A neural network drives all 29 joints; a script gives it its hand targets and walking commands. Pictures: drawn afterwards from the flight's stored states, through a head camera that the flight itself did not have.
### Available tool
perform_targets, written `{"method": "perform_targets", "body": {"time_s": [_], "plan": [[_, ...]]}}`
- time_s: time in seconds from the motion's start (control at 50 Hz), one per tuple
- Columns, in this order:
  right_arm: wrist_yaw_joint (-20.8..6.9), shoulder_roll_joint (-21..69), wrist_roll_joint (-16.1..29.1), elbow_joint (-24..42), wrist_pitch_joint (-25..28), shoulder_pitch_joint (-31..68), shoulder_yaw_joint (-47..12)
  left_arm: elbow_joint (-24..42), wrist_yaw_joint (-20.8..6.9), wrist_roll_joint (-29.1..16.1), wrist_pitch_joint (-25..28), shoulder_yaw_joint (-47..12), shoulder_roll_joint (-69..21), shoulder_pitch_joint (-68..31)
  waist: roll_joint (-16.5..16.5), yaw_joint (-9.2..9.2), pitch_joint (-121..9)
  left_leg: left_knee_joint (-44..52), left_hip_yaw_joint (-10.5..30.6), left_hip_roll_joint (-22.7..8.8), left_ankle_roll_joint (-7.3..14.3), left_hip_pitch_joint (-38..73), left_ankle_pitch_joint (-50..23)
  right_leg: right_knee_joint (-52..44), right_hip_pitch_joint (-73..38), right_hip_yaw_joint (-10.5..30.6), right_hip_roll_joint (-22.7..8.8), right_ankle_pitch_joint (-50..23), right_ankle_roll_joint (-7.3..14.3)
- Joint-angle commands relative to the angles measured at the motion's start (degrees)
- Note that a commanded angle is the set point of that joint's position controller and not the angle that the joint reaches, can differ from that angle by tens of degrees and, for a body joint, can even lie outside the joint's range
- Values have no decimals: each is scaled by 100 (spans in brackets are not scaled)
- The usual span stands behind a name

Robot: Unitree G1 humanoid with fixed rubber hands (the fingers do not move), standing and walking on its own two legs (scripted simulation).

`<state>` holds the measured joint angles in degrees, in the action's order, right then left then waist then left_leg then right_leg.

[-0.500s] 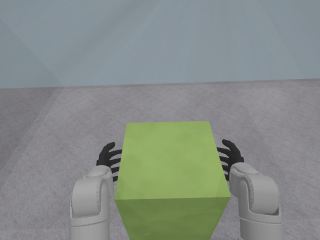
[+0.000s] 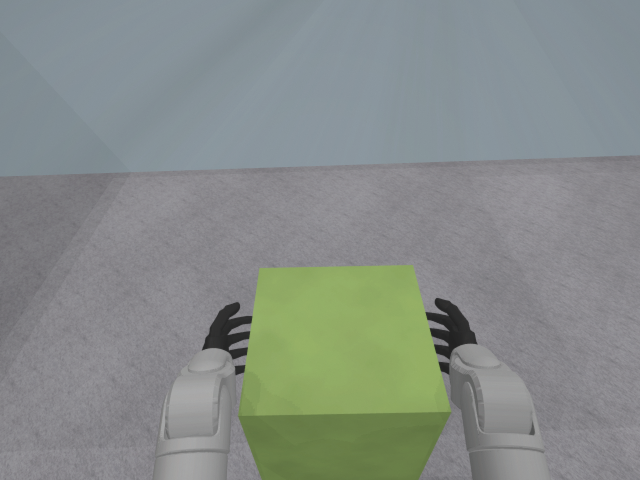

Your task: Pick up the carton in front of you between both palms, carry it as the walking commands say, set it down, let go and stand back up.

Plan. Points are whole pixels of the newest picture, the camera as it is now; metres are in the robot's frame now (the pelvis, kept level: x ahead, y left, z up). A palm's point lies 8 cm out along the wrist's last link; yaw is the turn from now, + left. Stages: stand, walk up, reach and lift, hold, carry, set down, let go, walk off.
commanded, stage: carry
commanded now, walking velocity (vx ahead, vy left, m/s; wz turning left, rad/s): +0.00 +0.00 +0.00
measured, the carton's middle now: (338, 380) +0.28 +0.00 -0.03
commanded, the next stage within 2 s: hold in 0.66 s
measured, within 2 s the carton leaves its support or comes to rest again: neither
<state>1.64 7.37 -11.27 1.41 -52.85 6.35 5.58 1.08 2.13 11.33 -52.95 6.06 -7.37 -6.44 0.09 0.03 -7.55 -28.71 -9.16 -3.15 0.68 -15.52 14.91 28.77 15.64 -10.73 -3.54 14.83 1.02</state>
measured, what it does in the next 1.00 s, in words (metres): stands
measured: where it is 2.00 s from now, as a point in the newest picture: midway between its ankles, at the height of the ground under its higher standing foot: outside the picture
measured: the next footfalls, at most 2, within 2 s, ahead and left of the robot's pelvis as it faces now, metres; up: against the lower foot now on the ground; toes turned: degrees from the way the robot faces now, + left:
none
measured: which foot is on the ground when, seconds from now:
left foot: down 0.00-1.00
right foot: down 0.00-1.00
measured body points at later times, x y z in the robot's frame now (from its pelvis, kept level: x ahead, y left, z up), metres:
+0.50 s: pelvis -0.01 +0.00 +0.00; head -0.03 +0.00 +0.45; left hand +0.29 +0.15 +0.03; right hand +0.29 -0.15 +0.03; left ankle +0.00 +0.11 -0.74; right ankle +0.00 -0.10 -0.74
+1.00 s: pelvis -0.03 +0.00 +0.01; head -0.07 +0.00 +0.45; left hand +0.27 +0.14 +0.04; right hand +0.25 -0.17 +0.04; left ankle +0.00 +0.12 -0.74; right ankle +0.00 -0.11 -0.74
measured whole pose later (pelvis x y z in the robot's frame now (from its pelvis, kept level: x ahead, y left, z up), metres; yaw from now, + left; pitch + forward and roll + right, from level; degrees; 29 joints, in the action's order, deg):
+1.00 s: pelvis -0.03 +0.00 +0.01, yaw -4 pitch -9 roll +0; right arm 0.7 8.0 -14.1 -9.4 -42.4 11.2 9.4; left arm -11.3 0.4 14.6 -41.8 10.1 -8.1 -12.2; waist 0.3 -0.1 3.6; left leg -23.7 -2.9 -0.9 0.5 -3.3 11.8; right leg 23.5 4.7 -3.9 -0.6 10.3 1.1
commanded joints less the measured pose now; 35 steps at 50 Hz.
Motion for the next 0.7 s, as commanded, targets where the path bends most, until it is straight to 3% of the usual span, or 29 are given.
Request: {"method": "perform_targets", "body": {"time_s": [0.0, 0.1, 0.2, 0.32, 0.64, 0.66, 0.68], "plan": [[-1125, 4556, 1290, 60, 584, 2559, -2932, 135, -1203, -1373, 590, -2985, -4488, -2639, 10, 1, -884, 499, 647, -630, 45, 210, -787, -497, -313, 686, -633, -737, 1], [-1150, 4658, 944, -686, 1247, 2894, -2438, -642, -1247, -1009, 1261, -2458, -4576, -2967, 0, -3, -949, 515, 647, -622, 58, 216, -704, -518, -305, 703, -628, -640, 22], [-1228, 5047, 895, -1027, 1643, 3144, -2437, -980, -1331, -951, 1663, -2448, -4968, -3224, -7, -3, -1123, 467, 645, -613, 64, 289, -755, -486, -363, 711, -630, -732, 36], [-1245, 5222, 1159, -646, 1446, 2925, -2855, -599, -1349, -1214, 1468, -2872, -5144, -3023, -3, 0, -1279, 366, 621, -626, 47, 369, -1035, -392, -442, 706, -643, -1059, 35], [-1208, 5038, 1168, -503, 1253, 2850, -2832, -450, -1320, -1231, 1275, -2854, -4955, -2941, -7, -1, -1166, 355, 609, -635, 29, 323, -1053, -384, -405, 718, -634, -1118, 50], [-1234, 5211, 1169, -467, 1212, 2264, -2731, -433, -1371, -1190, 1221, -2759, -5038, -2324, -52, 44, -600, 567, 1303, 820, 98, 1053, -2226, -609, -1473, 1554, 774, -2610, 131], [-1207, 5125, 1123, -257, 1278, 2435, -2748, -249, -1348, -1152, 1301, -2715, -4975, -2467, -47, 32, -887, 554, 1449, 776, 120, 1157, -2511, -507, -1718, 1716, 676, -3187, 130]]}}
